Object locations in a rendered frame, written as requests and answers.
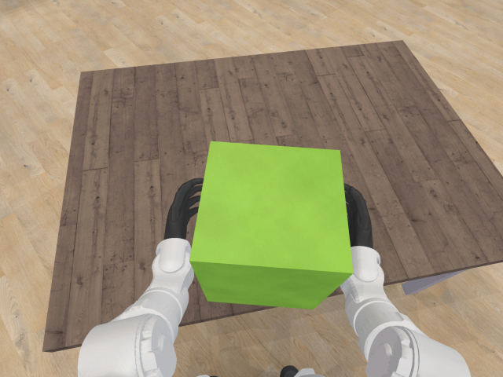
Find robot right forearm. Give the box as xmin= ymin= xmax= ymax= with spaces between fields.
xmin=340 ymin=246 xmax=428 ymax=362

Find robot right upper arm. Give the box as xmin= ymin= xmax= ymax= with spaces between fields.
xmin=365 ymin=326 xmax=471 ymax=377

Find robot left hand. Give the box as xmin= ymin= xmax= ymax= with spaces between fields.
xmin=164 ymin=178 xmax=204 ymax=240

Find robot right hand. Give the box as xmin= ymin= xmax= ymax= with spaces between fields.
xmin=343 ymin=183 xmax=373 ymax=249

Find carton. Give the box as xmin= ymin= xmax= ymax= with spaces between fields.
xmin=189 ymin=141 xmax=354 ymax=309

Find robot left forearm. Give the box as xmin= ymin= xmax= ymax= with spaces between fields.
xmin=78 ymin=238 xmax=194 ymax=377

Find robot left upper arm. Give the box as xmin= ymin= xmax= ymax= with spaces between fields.
xmin=79 ymin=313 xmax=177 ymax=377

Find table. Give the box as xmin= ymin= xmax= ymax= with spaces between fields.
xmin=42 ymin=40 xmax=503 ymax=353

